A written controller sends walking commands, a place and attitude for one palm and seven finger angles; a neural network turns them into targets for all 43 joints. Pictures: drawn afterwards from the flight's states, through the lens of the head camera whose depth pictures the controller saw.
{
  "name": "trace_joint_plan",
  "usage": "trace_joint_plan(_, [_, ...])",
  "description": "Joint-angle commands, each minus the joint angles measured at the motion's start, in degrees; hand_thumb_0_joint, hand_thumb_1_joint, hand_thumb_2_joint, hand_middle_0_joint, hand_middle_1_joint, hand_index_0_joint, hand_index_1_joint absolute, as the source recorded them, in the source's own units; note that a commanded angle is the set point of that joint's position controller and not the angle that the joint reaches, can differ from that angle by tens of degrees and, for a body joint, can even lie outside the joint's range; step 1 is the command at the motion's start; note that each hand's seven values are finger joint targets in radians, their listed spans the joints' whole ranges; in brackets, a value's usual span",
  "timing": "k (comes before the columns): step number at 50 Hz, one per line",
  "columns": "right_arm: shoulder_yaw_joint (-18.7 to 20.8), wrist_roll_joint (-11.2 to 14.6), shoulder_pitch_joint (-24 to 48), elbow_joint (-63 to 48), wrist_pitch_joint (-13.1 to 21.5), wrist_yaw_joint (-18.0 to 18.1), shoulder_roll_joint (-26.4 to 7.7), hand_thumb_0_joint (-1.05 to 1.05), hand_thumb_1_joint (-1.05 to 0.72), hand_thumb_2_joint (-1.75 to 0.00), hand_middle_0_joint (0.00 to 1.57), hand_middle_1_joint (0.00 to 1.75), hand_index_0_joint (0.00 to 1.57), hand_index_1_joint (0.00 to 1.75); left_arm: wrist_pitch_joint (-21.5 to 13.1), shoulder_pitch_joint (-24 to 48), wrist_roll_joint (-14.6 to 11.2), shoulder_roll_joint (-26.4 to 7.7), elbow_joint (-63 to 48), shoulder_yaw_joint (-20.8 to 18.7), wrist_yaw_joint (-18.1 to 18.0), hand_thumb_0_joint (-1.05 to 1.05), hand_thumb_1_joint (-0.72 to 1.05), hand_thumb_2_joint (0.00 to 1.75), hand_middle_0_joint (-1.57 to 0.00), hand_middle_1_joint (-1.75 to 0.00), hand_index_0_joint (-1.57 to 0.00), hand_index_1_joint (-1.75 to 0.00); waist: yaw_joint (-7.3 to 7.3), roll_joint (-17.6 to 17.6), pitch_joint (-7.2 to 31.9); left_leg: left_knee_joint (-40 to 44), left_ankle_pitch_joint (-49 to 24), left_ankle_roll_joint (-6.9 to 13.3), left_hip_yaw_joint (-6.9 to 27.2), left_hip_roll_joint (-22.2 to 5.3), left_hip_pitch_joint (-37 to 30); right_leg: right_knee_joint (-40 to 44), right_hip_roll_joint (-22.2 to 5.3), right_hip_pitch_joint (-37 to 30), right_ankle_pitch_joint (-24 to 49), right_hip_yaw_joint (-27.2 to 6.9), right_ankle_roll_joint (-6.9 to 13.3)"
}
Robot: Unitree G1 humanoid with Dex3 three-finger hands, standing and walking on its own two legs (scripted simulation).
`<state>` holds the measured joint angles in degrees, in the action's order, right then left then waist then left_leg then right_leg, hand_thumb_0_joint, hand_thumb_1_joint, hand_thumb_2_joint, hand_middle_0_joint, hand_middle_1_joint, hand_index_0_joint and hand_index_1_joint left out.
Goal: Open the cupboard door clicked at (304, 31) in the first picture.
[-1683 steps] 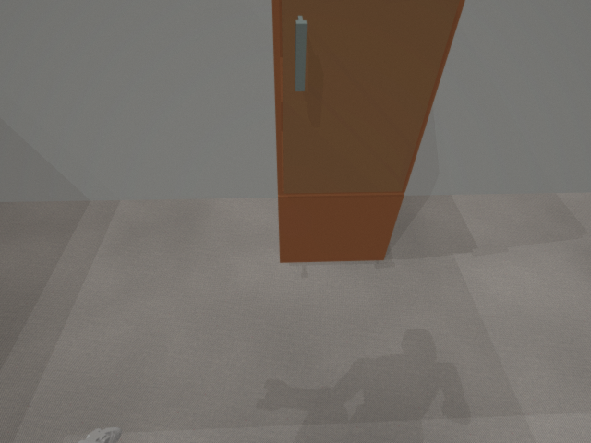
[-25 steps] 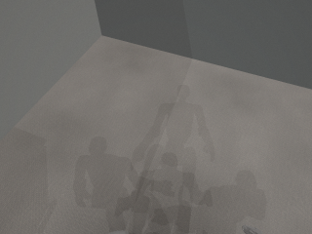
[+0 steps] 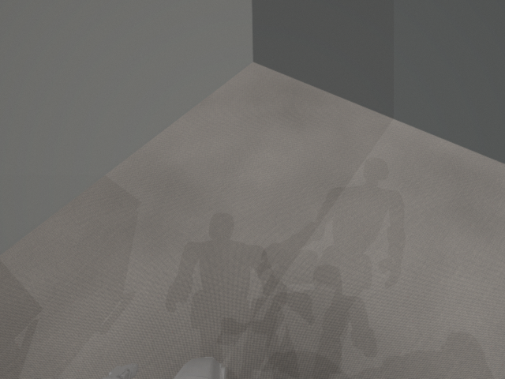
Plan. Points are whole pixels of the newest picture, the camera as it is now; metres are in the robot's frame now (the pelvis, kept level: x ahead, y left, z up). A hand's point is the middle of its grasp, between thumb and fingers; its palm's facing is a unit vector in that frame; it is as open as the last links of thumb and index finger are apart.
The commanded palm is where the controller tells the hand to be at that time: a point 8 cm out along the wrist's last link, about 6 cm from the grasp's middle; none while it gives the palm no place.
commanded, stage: turn to face it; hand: left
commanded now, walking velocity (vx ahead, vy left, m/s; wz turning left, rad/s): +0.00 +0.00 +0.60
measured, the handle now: out of the picture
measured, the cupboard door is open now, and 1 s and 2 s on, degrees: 40 40 40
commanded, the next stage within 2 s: none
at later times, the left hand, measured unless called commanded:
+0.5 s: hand out of the picture +0.05 +0.22 -0.16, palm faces +0.30 -0.90 -0.31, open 7.4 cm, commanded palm none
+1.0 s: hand out of the picture -0.03 +0.23 -0.17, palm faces +0.58 -0.78 -0.24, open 7.4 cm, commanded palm none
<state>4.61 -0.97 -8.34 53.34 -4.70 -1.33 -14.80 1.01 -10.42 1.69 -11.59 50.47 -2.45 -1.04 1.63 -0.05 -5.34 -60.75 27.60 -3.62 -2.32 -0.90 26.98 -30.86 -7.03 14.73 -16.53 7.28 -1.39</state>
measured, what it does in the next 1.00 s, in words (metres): steps on the spot, turning left: left foot, then right foot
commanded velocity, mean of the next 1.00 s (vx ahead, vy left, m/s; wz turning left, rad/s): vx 0.00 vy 0.00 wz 0.60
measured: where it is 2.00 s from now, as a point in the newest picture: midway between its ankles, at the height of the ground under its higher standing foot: outside the picture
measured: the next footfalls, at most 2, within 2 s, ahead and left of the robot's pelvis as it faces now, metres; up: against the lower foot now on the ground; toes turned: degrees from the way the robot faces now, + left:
left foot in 0.14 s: +0.04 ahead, +0.13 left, +0.00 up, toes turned +11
right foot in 0.46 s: +0.10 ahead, -0.13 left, +0.00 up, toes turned +14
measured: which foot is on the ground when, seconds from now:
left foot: up 0.00-0.12, down 0.14-0.46, up 0.48-0.74, down 0.76-1.00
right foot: down 0.00-0.14, up 0.16-0.44, down 0.46-0.76, up 0.78-1.00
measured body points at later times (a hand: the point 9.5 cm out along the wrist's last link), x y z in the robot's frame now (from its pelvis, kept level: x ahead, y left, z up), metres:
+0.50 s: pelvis +0.01 -0.02 -0.01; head +0.06 -0.02 +0.43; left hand +0.03 +0.27 -0.14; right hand +0.17 -0.25 -0.16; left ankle -0.01 +0.12 -0.72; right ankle +0.06 -0.14 -0.74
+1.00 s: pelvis +0.02 +0.00 +0.00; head +0.06 +0.05 +0.45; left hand -0.06 +0.27 -0.15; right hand +0.24 -0.16 -0.13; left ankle -0.04 +0.09 -0.74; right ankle +0.09 -0.15 -0.68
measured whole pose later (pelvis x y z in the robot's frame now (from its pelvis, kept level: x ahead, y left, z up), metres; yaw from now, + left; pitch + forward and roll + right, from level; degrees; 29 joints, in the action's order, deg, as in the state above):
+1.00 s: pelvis +0.02 +0.00 +0.00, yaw +36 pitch +2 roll -1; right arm 2.4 -1.5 -9.4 52.4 -1.4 0.4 -11.8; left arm 3.3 -8.1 1.0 -15.0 52.0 -4.2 -0.3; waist 0.5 1.8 -5.4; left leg -29.5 14.5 1.4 2.3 1.2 16.7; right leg -56.3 -4.5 26.1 -25.2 0.6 -5.5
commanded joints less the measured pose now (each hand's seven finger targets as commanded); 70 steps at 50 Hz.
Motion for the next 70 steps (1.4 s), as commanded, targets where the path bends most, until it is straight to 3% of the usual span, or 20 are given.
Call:
trace_joint_plan(1, [-0.4,0.7,5.2,-6.3,2.6,-0.5,-1.3,0.00,-0.90,-0.90,0.20,0.30,0.20,0.30,-1.5,-4.8,0.0,-12.9,-2.2,-3.5,-0.7,0.00,0.90,0.90,-0.20,-0.30,-0.20,-0.30,-4.34,10.8,8.7,16.9,0.3,-0.2,-4.0,-0.3,-0.6,4.6,-13.1,-13.8,35.9,-5.3,6.9])
trace_joint_plan(5, [0.3,0.4,-2.3,-4.8,3.3,-0.3,-4.5,0.00,-0.90,-0.90,0.20,0.30,0.20,0.30,-1.2,-3.3,-1.0,-13.3,-2.1,-3.9,0.0,0.00,0.90,0.90,-0.20,-0.30,-0.20,-0.30,-0.13,7.1,11.5,35.8,-18.0,1.8,-3.6,0.0,-17.2,-6.1,-11.6,-5.9,29.3,0.3,1.2])
trace_joint_plan(7, [3.0,-0.3,-9.3,-4.1,3.5,0.8,-14.4,0.00,-0.90,-0.90,0.20,0.30,0.20,0.30,-0.4,1.1,-1.4,-7.2,-6.0,-2.1,0.3,0.00,0.90,0.90,-0.20,-0.30,-0.20,-0.30,4.09,-17.4,13.2,39.1,-50.8,14.9,25.6,-22.7,-29.4,-28.2,-0.2,18.1,-21.5,0.8,-5.3])
trace_joint_plan(8, [3.1,-0.5,-11.2,-2.8,3.2,1.4,-15.3,0.00,-0.90,-0.90,0.20,0.30,0.20,0.30,0.2,3.8,-1.0,-8.2,-7.0,-2.3,0.1,0.00,0.90,0.90,-0.20,-0.30,-0.20,-0.30,4.55,-12.2,13.3,37.8,-49.7,18.2,24.4,-23.9,-27.9,-34.6,-0.3,19.3,-21.0,-5.7,-4.1])
trace_joint_plan(12, [1.6,-0.3,-2.3,-4.8,4.0,2.4,-10.5,0.00,-0.90,-0.90,0.20,0.30,0.20,0.30,0.9,2.3,-0.8,-7.4,-3.9,-2.6,0.5,0.00,0.90,0.90,-0.20,-0.30,-0.20,-0.30,0.04,-12.1,8.2,39.1,-36.5,12.5,15.5,-13.7,-18.8,-33.0,0.5,17.3,-9.0,-7.8,-4.1])
trace_joint_plan(20, [2.2,-0.4,2.4,-5.8,2.8,1.9,-10.7,0.00,-0.90,-0.90,0.20,0.30,0.20,0.30,0.4,-4.0,-1.2,-7.4,-1.8,-2.8,0.4,0.00,0.90,0.90,-0.20,-0.30,-0.20,-0.30,-3.14,-8.3,6.8,36.7,-21.7,10.2,18.4,-9.4,-6.0,-3.0,5.9,-3.6,-2.0,-4.3,-2.6])
trace_joint_plan(21, [2.1,0.1,3.4,-6.5,2.6,1.8,-9.2,0.00,-0.90,-0.90,0.20,0.30,0.20,0.30,-0.1,-6.3,-0.9,-9.0,-1.2,-3.3,0.1,0.00,0.90,0.90,-0.20,-0.30,-0.20,-0.30,-4.54,-3.1,6.0,32.6,-15.9,7.7,16.6,-6.0,-1.0,6.4,3.9,-8.9,1.0,-6.0,-2.1])
trace_joint_plan(23, [1.4,0.5,4.1,-8.4,2.6,1.0,-4.5,0.00,-0.90,-0.90,0.20,0.30,0.20,0.30,-0.8,-6.7,0.1,-17.0,-2.5,-4.5,-0.7,0.00,0.90,0.90,-0.20,-0.30,-0.20,-0.30,-5.80,19.9,5.3,3.9,7.4,1.5,3.9,4.2,8.8,20.6,-21.2,-7.8,-2.9,-31.6,8.3])
trace_joint_plan(28, [1.1,0.1,1.5,-5.4,1.4,-0.3,-3.4,0.00,-0.90,-0.90,0.20,0.30,0.20,0.30,-1.1,2.0,-0.3,-9.7,-4.6,-2.5,-0.9,0.00,0.90,0.90,-0.20,-0.30,-0.20,-0.30,-0.53,14.6,4.3,-4.3,-1.1,0.0,1.8,-1.5,4.1,12.9,-11.2,-3.1,16.8,-8.8,7.1])
trace_joint_plan(32, [-0.1,0.7,5.5,-6.3,2.2,-0.6,-1.3,0.00,-0.90,-0.90,0.20,0.30,0.20,0.30,-1.5,-4.1,0.0,-12.3,-2.2,-3.4,-0.7,0.00,0.90,0.90,-0.20,-0.30,-0.20,-0.30,-4.04,11.1,7.5,14.7,0.0,-0.2,-2.7,0.0,-0.4,6.8,-12.6,-12.2,31.3,-6.1,7.2])
trace_joint_plan(36, [0.1,0.5,0.3,-5.3,3.1,-0.4,-2.8,0.00,-0.90,-0.90,0.20,0.30,0.20,0.30,-1.2,-4.0,-0.7,-13.7,-1.6,-4.0,-0.1,0.00,0.90,0.90,-0.20,-0.30,-0.20,-0.30,-1.39,9.7,9.7,32.5,-12.8,1.2,-4.3,1.5,-13.0,-1.8,-11.7,-7.9,29.4,-1.5,2.8])
trace_joint_plan(37, [0.9,0.4,-2.7,-4.8,3.5,-0.2,-5.9,0.00,-0.90,-0.90,0.20,0.30,0.20,0.30,-1.1,-3.4,-1.0,-12.2,-2.2,-3.7,0.1,0.00,0.90,0.90,-0.20,-0.30,-0.20,-0.30,0.37,2.4,11.8,37.0,-22.6,3.0,1.3,-2.9,-22.1,-9.6,-9.9,-0.7,22.1,0.6,-0.1])
trace_joint_plan(38, [2.6,-0.2,-7.1,-4.4,4.0,0.4,-12.6,0.00,-0.90,-0.90,0.20,0.30,0.20,0.30,-0.7,-2.6,-1.5,-8.0,-4.5,-2.9,0.5,0.00,0.90,0.90,-0.20,-0.30,-0.20,-0.30,2.88,-15.2,14.1,38.0,-44.6,11.0,22.7,-19.2,-31.7,-23.2,-1.8,15.6,-10.3,3.1,-4.8])
trace_joint_plan(39, [3.1,-0.1,-10.8,-2.9,3.4,1.3,-14.8,0.00,-0.90,-0.90,0.20,0.30,0.20,0.30,0.0,2.0,-1.1,-7.4,-6.0,-2.3,0.1,0.00,0.90,0.90,-0.20,-0.30,-0.20,-0.30,4.59,-15.4,14.3,37.4,-57.8,17.2,25.8,-23.4,-31.3,-31.9,0.2,19.8,-22.3,-3.2,-4.5])
trace_joint_plan(44, [1.4,-0.3,-3.3,-4.4,4.3,2.7,-9.5,0.00,-0.90,-0.90,0.20,0.30,0.20,0.30,0.9,2.7,-0.8,-7.2,-3.3,-2.7,0.4,0.00,0.90,0.90,-0.20,-0.30,-0.20,-0.30,0.17,-9.1,8.1,39.1,-41.7,12.6,16.6,-13.2,-20.5,-34.2,0.6,17.9,-7.8,-8.1,-4.2])
trace_joint_plan(55, [2.1,0.0,1.5,-5.2,3.0,2.0,-9.4,0.00,-0.90,-0.90,0.20,0.30,0.20,0.30,-0.2,-3.6,-1.3,-8.3,-2.1,-3.0,0.0,0.00,0.90,0.90,-0.20,-0.30,-0.20,-0.30,-3.80,-6.6,8.4,33.8,-27.2,9.0,20.3,-7.2,-6.6,4.6,5.6,-8.1,2.4,-5.8,-2.4])
trace_joint_plan(57, [1.4,0.7,1.4,-7.3,3.1,1.4,-3.3,0.00,-0.90,-0.90,0.20,0.30,0.20,0.30,-1.1,-5.8,0.1,-16.6,-2.2,-4.6,-0.8,0.00,0.90,0.90,-0.20,-0.30,-0.20,-0.30,-5.32,19.7,7.9,10.9,4.7,1.1,4.5,6.1,8.0,17.7,-18.2,-15.3,5.1,-28.4,6.6])
trace_joint_plan(58, [1.8,0.2,1.7,-6.8,2.7,1.0,-5.8,0.00,-0.90,-0.90,0.20,0.30,0.20,0.30,-1.1,-4.5,-0.4,-15.9,-2.8,-4.1,-1.1,0.00,0.90,0.90,-0.20,-0.30,-0.20,-0.30,-4.63,15.8,6.7,-1.5,7.9,1.8,6.1,2.5,6.6,17.0,-21.6,-8.0,7.6,-27.8,10.5])
trace_joint_plan(61, [1.6,-0.2,-0.1,-4.1,1.4,0.1,-4.6,0.00,-0.90,-0.90,0.20,0.30,0.20,0.30,-1.1,2.7,-0.7,-9.9,-4.7,-2.5,-0.9,0.00,0.90,0.90,-0.20,-0.30,-0.20,-0.30,-0.31,14.2,3.5,-10.2,-1.4,0.2,4.4,-0.7,6.6,14.1,-11.7,-3.9,13.2,-13.7,7.5])
trace_joint_plan(70, [-0.3,0.6,2.7,-5.5,2.8,-0.4,-2.1,0.00,-0.90,-0.90,0.20,0.30,0.20,0.30,-1.5,-4.8,-0.4,-14.0,-1.5,-3.9,-0.4,0.00,0.90,0.90,-0.20,-0.30,-0.20,-0.30,-2.64,11.2,8.1,25.4,-6.8,0.7,-4.9,1.6,-7.0,1.3,-12.8,-11.8,36.8,-3.1,4.9])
